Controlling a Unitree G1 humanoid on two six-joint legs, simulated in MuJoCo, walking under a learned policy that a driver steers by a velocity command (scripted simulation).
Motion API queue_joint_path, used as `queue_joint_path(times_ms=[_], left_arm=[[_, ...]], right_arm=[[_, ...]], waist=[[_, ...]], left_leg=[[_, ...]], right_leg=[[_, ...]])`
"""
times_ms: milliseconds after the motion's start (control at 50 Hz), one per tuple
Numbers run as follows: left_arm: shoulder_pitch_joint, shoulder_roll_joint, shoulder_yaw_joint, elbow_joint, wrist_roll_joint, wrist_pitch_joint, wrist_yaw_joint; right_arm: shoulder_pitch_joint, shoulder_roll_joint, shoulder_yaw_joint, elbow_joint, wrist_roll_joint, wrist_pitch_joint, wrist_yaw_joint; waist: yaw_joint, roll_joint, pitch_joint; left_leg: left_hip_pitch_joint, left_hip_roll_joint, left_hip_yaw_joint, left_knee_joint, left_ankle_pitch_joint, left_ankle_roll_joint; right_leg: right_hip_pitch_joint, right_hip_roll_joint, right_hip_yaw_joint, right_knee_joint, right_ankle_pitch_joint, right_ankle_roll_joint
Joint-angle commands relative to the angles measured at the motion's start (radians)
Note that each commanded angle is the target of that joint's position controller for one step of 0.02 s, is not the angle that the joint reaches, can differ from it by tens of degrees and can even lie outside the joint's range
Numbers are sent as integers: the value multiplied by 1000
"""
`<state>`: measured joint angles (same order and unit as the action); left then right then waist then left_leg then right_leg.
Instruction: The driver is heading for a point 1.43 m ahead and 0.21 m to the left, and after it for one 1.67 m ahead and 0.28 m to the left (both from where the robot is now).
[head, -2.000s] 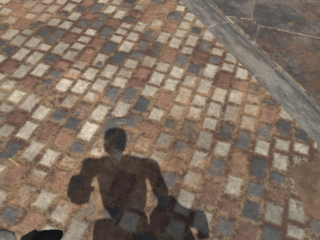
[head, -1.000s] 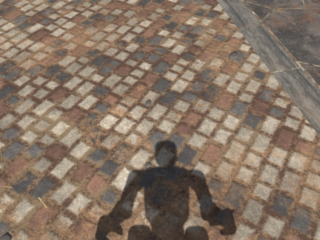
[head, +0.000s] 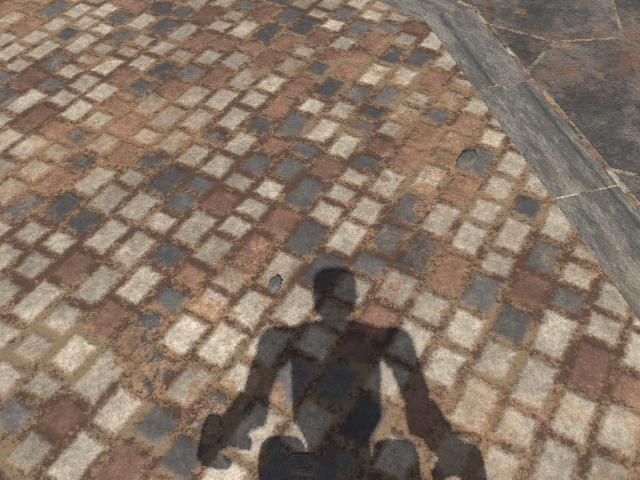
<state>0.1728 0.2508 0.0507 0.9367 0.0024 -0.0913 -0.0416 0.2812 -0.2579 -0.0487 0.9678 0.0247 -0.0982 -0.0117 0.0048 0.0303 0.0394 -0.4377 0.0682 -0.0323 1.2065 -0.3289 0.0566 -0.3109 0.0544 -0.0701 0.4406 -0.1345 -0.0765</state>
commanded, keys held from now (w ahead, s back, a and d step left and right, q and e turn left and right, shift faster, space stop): w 0.64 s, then no key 0.36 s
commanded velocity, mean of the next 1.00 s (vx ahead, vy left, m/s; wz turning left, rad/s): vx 0.41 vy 0.00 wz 0.00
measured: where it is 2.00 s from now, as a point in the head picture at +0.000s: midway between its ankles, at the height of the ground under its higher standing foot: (313, 339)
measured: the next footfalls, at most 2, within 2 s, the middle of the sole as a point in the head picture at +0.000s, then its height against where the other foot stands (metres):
left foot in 0.40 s outside the picture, level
right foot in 0.88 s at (367, 393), level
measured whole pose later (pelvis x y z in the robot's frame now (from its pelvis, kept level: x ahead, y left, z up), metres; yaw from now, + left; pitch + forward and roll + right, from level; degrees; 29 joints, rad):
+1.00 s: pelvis +0.51 +0.04 -0.01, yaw +0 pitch +1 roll +1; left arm 0.07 0.22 0.03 0.90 0.01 -0.06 -0.02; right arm 0.25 -0.26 -0.04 1.01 0.01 -0.04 -0.01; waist -0.03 0.02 0.04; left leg -0.29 -0.01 -0.03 1.00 -0.59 -0.03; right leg -0.45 0.01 -0.05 0.50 -0.08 -0.05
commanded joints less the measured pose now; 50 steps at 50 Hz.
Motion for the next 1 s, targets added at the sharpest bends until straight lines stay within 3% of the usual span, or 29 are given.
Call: queue_joint_path(times_ms=[20,80,120,200,300,360,380,400,420,440,460,480,500,520,540,580,660,720,780,840,860,880,900,920,940,960,980,1000], left_arm=[[-30,92,13,-40,3,-23,0],[40,141,23,-19,4,-24,23],[81,149,25,-10,0,-19,36],[160,157,24,8,-13,-9,48],[243,167,32,44,-21,18,49],[219,188,42,40,-23,32,51],[196,183,40,33,-22,38,51],[197,149,26,20,-13,40,51],[279,58,-4,-11,2,25,45],[295,21,-17,1,-11,-1,40],[210,134,11,-17,-39,-22,37],[132,150,14,-41,-52,-32,36],[97,142,16,-44,-43,-31,42],[94,136,25,-42,-29,-20,47],[116,114,24,-37,-24,-6,47],[129,80,21,-35,-21,14,47],[6,77,25,-80,-6,19,48],[-87,39,10,-103,-1,10,39],[-143,47,8,-118,-5,10,28],[-115,95,20,-117,3,3,18],[-54,113,28,-97,9,-1,18],[28,150,43,-64,17,-5,23],[103,213,54,-50,33,-6,29],[127,187,39,-40,34,9,33],[138,114,19,-40,8,21,27],[79,116,17,-47,-4,26,25],[2,107,11,-59,0,29,30],[-62,94,5,-68,7,31,36]], right_arm=[[85,-51,-20,-34,-8,16,-12],[-37,-74,-28,-80,-22,23,-17],[-103,-72,-29,-100,-25,17,-12],[-245,-46,-17,-135,-16,4,5],[-361,-53,-5,-184,-3,-6,36],[-293,-99,-18,-182,0,-16,47],[-184,-132,-37,-151,-3,-18,45],[-2,-191,-63,-97,-9,-18,37],[155,-301,-90,-68,-31,-14,30],[190,-264,-80,-50,-19,-8,35],[125,-191,-55,-61,-12,-10,35],[42,-151,-43,-84,-16,-10,32],[-29,-123,-32,-95,-23,-11,34],[-69,-92,-23,-100,-31,-14,36],[-81,-86,-21,-96,-37,-16,39],[-66,-99,-25,-81,-32,-21,39],[-20,-131,-30,-53,-30,-15,17],[5,-131,-25,-36,-30,-4,5],[50,-136,-23,-3,-24,10,-1],[22,-149,-29,9,-17,29,-8],[-4,-153,-31,7,-13,34,-11],[11,-143,-28,7,-18,37,-10],[73,-103,-15,-1,-41,33,-8],[237,13,23,41,-41,31,3],[227,-44,13,60,-19,36,8],[129,-111,-6,34,0,46,5],[51,-116,-11,17,2,62,-8],[16,-109,-16,10,-9,80,-20]], waist=[[-42,-107,-29],[-22,-75,13],[-4,-64,14],[46,-67,26],[78,-76,51],[20,-115,8],[-43,-115,-58],[-114,-91,-185],[-113,103,-361],[-110,247,-444],[-117,163,-319],[-97,114,-212],[-66,46,-135],[-35,43,-93],[-10,65,-78],[11,50,-58],[-2,19,-7],[-27,31,-6],[-48,45,-23],[-10,60,-50],[28,54,-77],[54,13,-130],[40,-94,-252],[-6,-291,-392],[22,-230,-445],[28,-169,-336],[14,-109,-238],[-6,-94,-171]], left_leg=[[-96,94,-45,-43,61,-2],[-222,109,-39,-193,203,-40],[-267,104,-34,-310,316,-55],[-223,57,16,-539,458,-66],[-232,28,21,-678,372,-47],[-104,-10,46,-723,255,-4],[48,-43,75,-747,247,21],[319,-18,46,-718,265,61],[736,243,-333,-709,221,196],[866,349,-693,-878,70,285],[778,310,-599,-902,12,231],[643,272,-448,-914,64,191],[498,232,-342,-951,149,173],[397,195,-271,-988,196,158],[332,181,-234,-1016,235,159],[279,167,-175,-1057,301,174],[289,145,-77,-1078,482,167],[247,77,44,-1042,673,121],[320,99,39,-994,685,111],[417,140,-3,-888,710,86],[427,126,-1,-815,741,67],[419,68,20,-693,729,35],[276,-2,51,-494,468,-8],[28,-100,45,-192,-196,-71],[-15,-95,-50,-70,-409,-87],[-66,-64,-58,-33,-377,-89],[-85,-31,-38,-57,-316,-95],[-60,-3,-35,-118,-266,-102]], right_leg=[[19,-269,309,-337,-123,-160],[45,-276,271,-375,-79,-178],[93,-269,237,-374,-25,-165],[147,-240,154,-363,33,-130],[317,-297,151,-286,81,-119],[377,-322,157,-178,285,-92],[367,-286,122,-44,459,-70],[262,-230,76,180,474,-39],[-102,-109,14,578,151,28],[-343,8,109,802,-421,54],[-451,-58,187,892,-404,30],[-472,-112,161,879,-316,13],[-435,-156,138,813,-232,16],[-380,-188,141,747,-176,18],[-323,-201,142,718,-148,24],[-303,-209,132,661,-117,40],[-381,-202,115,439,69,74],[-246,-140,53,214,228,74],[-195,-106,56,121,282,63],[-157,-96,84,63,191,23],[-80,-79,73,18,211,7],[53,-77,64,-31,382,-11],[313,-214,180,66,823,-66],[588,-442,422,88,993,-258],[558,-455,491,39,800,-289],[431,-413,443,-22,568,-249],[304,-372,393,-70,390,-205],[175,-350,356,-118,257,-178]])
